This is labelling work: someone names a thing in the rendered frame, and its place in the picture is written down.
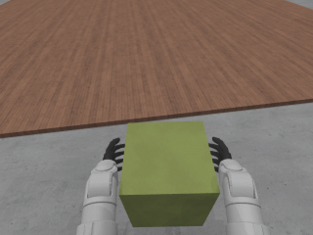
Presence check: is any carton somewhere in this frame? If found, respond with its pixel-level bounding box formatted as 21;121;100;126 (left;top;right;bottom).
118;120;220;227

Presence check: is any robot right forearm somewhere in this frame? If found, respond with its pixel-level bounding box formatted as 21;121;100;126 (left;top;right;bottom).
218;159;271;235

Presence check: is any robot right hand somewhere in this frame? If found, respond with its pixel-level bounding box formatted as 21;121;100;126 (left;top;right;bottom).
208;136;232;172

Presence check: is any robot left hand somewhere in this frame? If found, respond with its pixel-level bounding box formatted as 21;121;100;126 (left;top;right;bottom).
103;137;125;171

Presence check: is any robot left forearm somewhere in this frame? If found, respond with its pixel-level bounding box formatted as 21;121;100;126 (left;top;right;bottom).
75;160;118;235

